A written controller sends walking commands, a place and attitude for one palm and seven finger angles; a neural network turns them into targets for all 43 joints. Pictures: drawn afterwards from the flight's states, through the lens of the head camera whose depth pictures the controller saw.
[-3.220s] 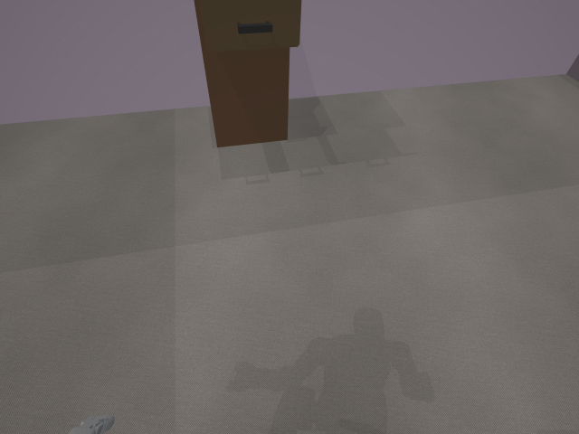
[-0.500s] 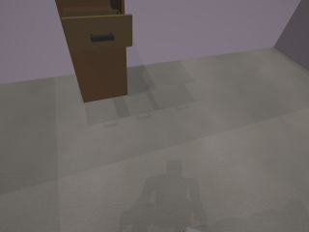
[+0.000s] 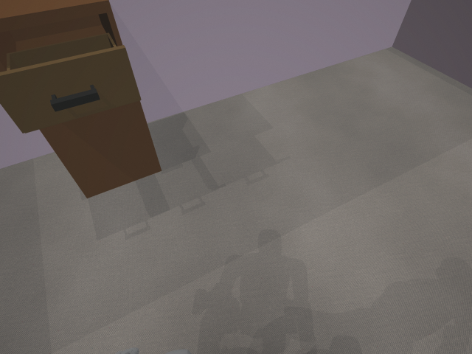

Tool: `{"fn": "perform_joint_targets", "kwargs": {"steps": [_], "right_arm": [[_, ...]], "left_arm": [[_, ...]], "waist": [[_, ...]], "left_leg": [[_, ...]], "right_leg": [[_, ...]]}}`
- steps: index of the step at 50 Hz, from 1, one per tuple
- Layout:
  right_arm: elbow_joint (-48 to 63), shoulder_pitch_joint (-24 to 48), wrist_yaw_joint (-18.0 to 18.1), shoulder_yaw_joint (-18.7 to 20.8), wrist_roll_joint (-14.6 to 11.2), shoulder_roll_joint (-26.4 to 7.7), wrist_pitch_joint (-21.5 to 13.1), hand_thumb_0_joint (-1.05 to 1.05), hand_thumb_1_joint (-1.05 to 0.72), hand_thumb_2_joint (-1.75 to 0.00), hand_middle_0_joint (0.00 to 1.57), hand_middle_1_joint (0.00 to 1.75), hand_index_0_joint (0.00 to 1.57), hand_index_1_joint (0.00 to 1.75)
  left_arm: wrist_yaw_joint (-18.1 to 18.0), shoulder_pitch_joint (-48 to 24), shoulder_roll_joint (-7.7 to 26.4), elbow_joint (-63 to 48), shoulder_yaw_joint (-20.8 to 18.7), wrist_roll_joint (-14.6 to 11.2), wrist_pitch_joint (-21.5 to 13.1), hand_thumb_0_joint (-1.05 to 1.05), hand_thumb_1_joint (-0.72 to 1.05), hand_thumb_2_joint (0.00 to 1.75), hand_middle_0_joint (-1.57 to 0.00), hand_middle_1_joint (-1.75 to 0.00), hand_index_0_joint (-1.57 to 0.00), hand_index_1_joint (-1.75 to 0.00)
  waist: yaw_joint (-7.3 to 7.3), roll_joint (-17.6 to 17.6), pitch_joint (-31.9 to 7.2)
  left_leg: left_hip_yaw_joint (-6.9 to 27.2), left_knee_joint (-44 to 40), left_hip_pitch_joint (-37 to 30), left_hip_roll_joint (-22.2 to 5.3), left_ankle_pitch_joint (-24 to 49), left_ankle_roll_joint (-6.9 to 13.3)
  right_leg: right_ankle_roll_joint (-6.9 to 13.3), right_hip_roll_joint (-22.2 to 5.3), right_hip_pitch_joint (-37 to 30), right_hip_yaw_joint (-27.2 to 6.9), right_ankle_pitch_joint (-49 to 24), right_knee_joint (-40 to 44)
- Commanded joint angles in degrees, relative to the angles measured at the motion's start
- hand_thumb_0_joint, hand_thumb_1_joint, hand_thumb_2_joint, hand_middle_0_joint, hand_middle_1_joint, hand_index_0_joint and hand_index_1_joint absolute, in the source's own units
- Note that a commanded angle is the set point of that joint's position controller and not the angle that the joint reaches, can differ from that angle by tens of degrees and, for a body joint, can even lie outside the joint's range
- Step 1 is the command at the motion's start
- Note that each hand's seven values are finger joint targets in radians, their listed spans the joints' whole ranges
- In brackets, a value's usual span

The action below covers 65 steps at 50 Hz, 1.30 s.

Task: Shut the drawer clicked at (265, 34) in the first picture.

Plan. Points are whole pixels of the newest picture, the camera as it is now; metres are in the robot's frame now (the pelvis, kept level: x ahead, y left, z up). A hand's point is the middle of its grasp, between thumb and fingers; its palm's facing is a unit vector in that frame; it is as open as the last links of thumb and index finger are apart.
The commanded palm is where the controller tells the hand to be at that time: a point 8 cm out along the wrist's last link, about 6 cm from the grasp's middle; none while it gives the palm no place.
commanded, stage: walk to a spot facing it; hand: left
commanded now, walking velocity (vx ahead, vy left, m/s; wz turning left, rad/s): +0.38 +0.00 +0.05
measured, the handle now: (74, 96) +0.78 +0.49 -0.01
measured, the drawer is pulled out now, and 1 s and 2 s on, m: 0.28 0.28 0.28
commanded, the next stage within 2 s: turn to face it in 0.52 s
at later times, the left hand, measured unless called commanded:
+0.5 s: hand out of the picture +0.15 +0.22 -0.18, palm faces +0.07 -0.99 -0.14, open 7.4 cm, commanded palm none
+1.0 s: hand (167, 214) +0.46 +0.19 -0.15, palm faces +0.02 -0.98 -0.19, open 7.3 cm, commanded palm none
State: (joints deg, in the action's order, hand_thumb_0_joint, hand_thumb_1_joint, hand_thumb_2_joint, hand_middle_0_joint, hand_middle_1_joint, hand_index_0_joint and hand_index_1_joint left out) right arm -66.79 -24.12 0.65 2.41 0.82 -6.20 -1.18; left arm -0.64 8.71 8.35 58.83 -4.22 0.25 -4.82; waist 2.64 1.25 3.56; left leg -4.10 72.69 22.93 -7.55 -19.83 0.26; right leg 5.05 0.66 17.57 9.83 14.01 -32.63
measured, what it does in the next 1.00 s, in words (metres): walks ahead: left foot, then right foot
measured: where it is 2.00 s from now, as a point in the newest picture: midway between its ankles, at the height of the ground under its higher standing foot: (233, 324)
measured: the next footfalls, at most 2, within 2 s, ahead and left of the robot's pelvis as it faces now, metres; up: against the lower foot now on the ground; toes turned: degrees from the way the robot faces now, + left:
left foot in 0.38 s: +0.31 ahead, +0.16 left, +0.00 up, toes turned +10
right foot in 0.78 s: +0.43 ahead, -0.10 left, +0.00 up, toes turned -13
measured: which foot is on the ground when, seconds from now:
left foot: up 0.00-0.36, down 0.38-0.80, up 0.82-1.00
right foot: down 0.00-0.38, up 0.40-0.76, down 0.78-1.00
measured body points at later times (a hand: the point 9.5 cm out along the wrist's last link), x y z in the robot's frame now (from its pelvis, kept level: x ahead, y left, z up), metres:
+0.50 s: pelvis +0.21 +0.06 +0.00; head +0.23 +0.07 +0.45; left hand +0.15 +0.28 -0.16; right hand +0.32 -0.17 -0.13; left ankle +0.27 +0.15 -0.73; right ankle +0.13 -0.06 -0.64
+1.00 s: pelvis +0.34 +0.02 +0.01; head +0.36 +0.02 +0.46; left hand +0.46 +0.24 -0.13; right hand +0.33 -0.20 -0.16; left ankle +0.33 +0.13 -0.67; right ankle +0.39 -0.09 -0.73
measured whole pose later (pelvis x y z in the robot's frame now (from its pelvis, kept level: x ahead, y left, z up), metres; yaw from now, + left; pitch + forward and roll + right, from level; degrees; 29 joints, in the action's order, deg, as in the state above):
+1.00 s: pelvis +0.34 +0.02 +0.01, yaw +2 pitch -1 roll +0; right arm -60.9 -17.8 -0.2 2.7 0.6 -8.6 2.9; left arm -1.3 6.3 7.5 56.1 -2.1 1.6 -1.0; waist 3.2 0.7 2.6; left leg -6.1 58.5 24.6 -4.2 -27.0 -2.1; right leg 0.9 -7.0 16.0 14.1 13.0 -30.7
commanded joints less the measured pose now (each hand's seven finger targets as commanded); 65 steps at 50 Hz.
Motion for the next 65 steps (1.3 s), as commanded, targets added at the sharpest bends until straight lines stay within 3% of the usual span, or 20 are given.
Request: {"fn": "perform_joint_targets", "kwargs": {"steps": [1,13,17,18,19,20,22,26,34,37,38,40,42,44,46,55,57,59,62,65], "right_arm": [[4.16,-2.68,-0.50,1.01,1.01,-1.69,-0.25,0.00,-0.90,-0.90,0.20,0.30,0.20,0.30],[13.68,20.84,-2.87,0.60,0.55,-5.67,-1.46,0.00,-0.90,-0.90,0.20,0.30,0.20,0.30],[9.91,7.47,-1.49,1.44,1.08,-9.27,-2.47,0.00,-0.90,-0.90,0.20,0.30,0.20,0.30],[7.82,-1.15,-0.62,2.81,1.75,-14.98,-2.88,0.00,-0.90,-0.90,0.20,0.30,0.20,0.30],[6.70,-7.48,-0.26,3.89,1.39,-21.18,-2.52,0.00,-0.90,-0.90,0.20,0.30,0.20,0.30],[6.81,-4.97,-0.02,3.45,0.76,-19.63,-2.21,0.00,-0.90,-0.90,0.20,0.30,0.20,0.30],[9.14,3.73,0.23,2.09,0.67,-13.38,-2.58,0.00,-0.90,-0.90,0.20,0.30,0.20,0.30],[9.44,8.64,0.53,0.97,0.53,-8.92,-3.46,0.00,-0.90,-0.90,0.20,0.30,0.20,0.30],[7.22,3.89,0.34,1.30,0.70,-9.69,-2.70,0.00,-0.90,-0.90,0.20,0.30,0.20,0.30],[6.18,4.35,0.38,0.93,0.40,-9.43,-1.85,0.00,-0.90,-0.90,0.20,0.30,0.20,0.30],[5.91,3.99,0.19,0.60,0.07,-7.99,-1.81,0.00,-0.90,-0.90,0.20,0.30,0.20,0.30],[7.86,2.26,-0.01,0.21,-0.31,-4.76,-0.79,0.00,-0.90,-0.90,0.20,0.30,0.20,0.30],[8.81,4.77,0.47,0.66,-0.37,-6.46,0.62,0.00,-0.90,-0.90,0.20,0.30,0.20,0.30],[8.39,6.09,-0.19,1.08,-0.26,-6.48,1.52,0.00,-0.90,-0.90,0.20,0.30,0.20,0.30],[8.52,4.49,-0.69,1.04,-0.03,-5.34,2.69,0.00,-0.90,-0.90,0.20,0.30,0.20,0.30],[13.42,4.18,-1.75,2.25,0.55,-8.08,2.68,0.00,-0.90,-0.90,0.20,0.30,0.20,0.30],[14.84,0.87,-1.12,4.51,1.24,-18.41,1.93,0.00,-0.90,-0.90,0.20,0.30,0.20,0.30],[14.89,2.91,-0.07,4.58,0.94,-19.06,1.64,0.00,-0.90,-0.90,0.20,0.30,0.20,0.30],[17.73,11.76,0.35,3.12,0.68,-15.39,0.90,0.00,-0.90,-0.90,0.20,0.30,0.20,0.30],[17.74,10.94,0.43,3.08,0.47,-15.76,0.86,0.00,-0.90,-0.90,0.20,0.30,0.20,0.30]], "left_arm": [[-0.38,8.34,4.49,0.58,0.03,1.31,-0.30,0.00,0.90,0.90,-0.20,-0.30,-0.20,-0.30],[-0.17,16.36,8.78,3.62,0.39,1.09,-0.30,0.00,0.90,0.90,-0.20,-0.30,-0.20,-0.30],[-0.14,15.30,9.14,3.91,0.20,0.68,0.22,0.00,0.90,0.90,-0.20,-0.30,-0.20,-0.30],[0.29,16.57,6.71,2.89,0.42,0.19,0.33,0.00,0.90,0.90,-0.20,-0.30,-0.20,-0.30],[0.83,16.44,4.21,1.23,1.14,-0.09,0.28,0.00,0.90,0.90,-0.20,-0.30,-0.20,-0.30],[0.51,14.21,6.00,0.43,0.62,0.44,0.49,0.00,0.90,0.90,-0.20,-0.30,-0.20,-0.30],[1.00,9.73,4.64,0.57,0.23,0.72,1.24,0.00,0.90,0.90,-0.20,-0.30,-0.20,-0.30],[1.34,15.52,1.21,2.19,0.24,1.38,3.90,0.00,0.90,0.90,-0.20,-0.30,-0.20,-0.30],[1.37,5.87,0.98,-2.45,0.65,1.35,3.83,0.00,0.90,0.90,-0.20,-0.30,-0.20,-0.30],[0.82,9.86,2.93,-0.70,0.74,1.48,2.89,0.00,0.90,0.90,-0.20,-0.30,-0.20,-0.30],[0.42,12.54,5.96,0.34,0.39,1.49,2.30,0.00,0.90,0.90,-0.20,-0.30,-0.20,-0.30],[-0.18,17.32,14.62,0.97,-1.06,1.25,2.07,0.00,0.90,0.90,-0.20,-0.30,-0.20,-0.30],[-0.88,12.08,13.70,-0.67,-1.11,0.81,2.22,0.00,0.90,0.90,-0.20,-0.30,-0.20,-0.30],[-1.64,5.39,10.70,-2.97,-0.61,0.94,3.04,0.00,0.90,0.90,-0.20,-0.30,-0.20,-0.30],[-1.77,2.05,9.98,-4.47,-0.44,1.23,3.26,0.00,0.90,0.90,-0.20,-0.30,-0.20,-0.30],[-1.37,0.14,11.50,-7.68,-2.03,0.85,5.76,0.00,0.90,0.90,-0.20,-0.30,-0.20,-0.30],[-0.49,-0.89,5.90,-12.14,-1.16,0.16,6.64,0.00,0.90,0.90,-0.20,-0.30,-0.20,-0.30],[-0.48,-5.11,6.52,-13.02,-1.23,1.08,6.63,0.00,0.90,0.90,-0.20,-0.30,-0.20,-0.30],[0.15,0.50,8.28,-9.38,-1.65,0.99,6.39,0.00,0.90,0.90,-0.20,-0.30,-0.20,-0.30],[-0.10,1.73,8.41,-8.77,-1.26,0.61,6.66,0.00,0.90,0.90,-0.20,-0.30,-0.20,-0.30]], "waist": [[-0.16,-5.58,-0.63],[-5.18,-5.73,4.80],[1.70,-2.87,-2.35],[4.71,6.91,-9.20],[5.27,18.44,-12.94],[4.56,10.35,-11.88],[1.75,6.46,-1.41],[-3.93,4.72,-0.60],[-1.83,4.42,0.69],[-4.31,4.14,-3.09],[-5.82,-0.04,-4.88],[-6.81,-13.84,-9.14],[-6.27,-17.28,-9.53],[-4.08,-8.37,-5.97],[-2.09,-9.41,-5.05],[0.04,-5.05,-4.25],[2.16,21.96,-2.31],[1.64,14.02,-4.61],[-1.94,7.29,-6.10],[-1.55,4.31,-7.80]], "left_leg": [[1.64,-4.59,7.49,-3.48,5.17,-1.51],[-2.71,-33.22,7.86,-0.13,9.39,-0.67],[-5.54,-43.85,-16.27,4.35,9.32,1.89],[7.59,-46.87,-31.41,-6.38,10.02,5.54],[26.43,-53.60,-37.93,-20.00,13.07,10.97],[26.77,-56.57,-33.70,-21.79,5.92,12.22],[18.66,-60.85,-19.15,-18.05,-1.29,9.78],[2.20,-62.24,-9.01,-12.19,7.06,6.84],[-3.54,-57.11,-11.63,-9.99,24.49,8.35],[-3.44,-47.77,-11.00,-6.57,22.95,5.28],[-4.49,-42.48,-7.61,-3.83,15.80,2.83],[-4.93,-20.82,4.24,4.52,-16.87,-0.96],[2.12,-7.64,7.17,2.64,-16.12,-1.55],[2.67,-5.76,6.56,0.85,-9.80,-2.09],[1.24,-9.26,3.41,1.24,-7.24,-2.64],[-3.73,-40.17,-8.72,3.16,5.41,-2.15],[27.71,-57.19,-12.61,-16.15,20.62,8.56],[30.12,-57.82,-10.87,-15.23,12.23,10.87],[16.84,-55.18,-12.69,-7.59,17.73,8.16],[15.39,-54.19,-16.14,-6.96,25.65,9.44]], "right_leg": [[4.26,-16.14,0.09,-13.04,-5.90,21.84],[3.49,-16.85,-12.50,-11.48,-14.45,20.62],[0.72,-12.32,-9.02,-6.17,-30.00,-0.35],[-2.26,-7.42,2.03,-3.00,-18.31,-15.76],[-3.79,-0.93,13.78,-2.46,16.75,-33.89],[-2.81,-2.58,17.20,-7.77,19.09,-40.35],[-3.09,-7.02,19.51,-9.79,9.71,-42.73],[-4.08,-8.13,12.59,-8.74,3.12,-35.06],[-5.76,-6.12,5.85,-3.35,-2.46,-7.84],[-5.97,-4.02,-6.17,-0.78,-8.24,3.15],[-5.89,-7.16,-12.84,-3.78,-14.40,5.98],[2.80,-27.02,-21.24,-19.78,-33.49,10.59],[6.21,-28.41,-17.19,-21.00,-33.23,13.47],[4.00,-25.14,-10.67,-11.88,-25.85,13.60],[2.12,-23.62,-4.91,-6.34,-19.12,15.04],[-3.16,-20.84,0.25,2.21,-1.23,1.95],[-10.36,-7.88,17.93,2.68,24.58,-22.82],[-9.14,-7.55,20.88,-7.85,18.61,-35.86],[-9.77,-7.79,17.65,-8.82,7.34,-35.21],[-10.15,-6.69,14.76,-8.78,7.57,-29.67]]}}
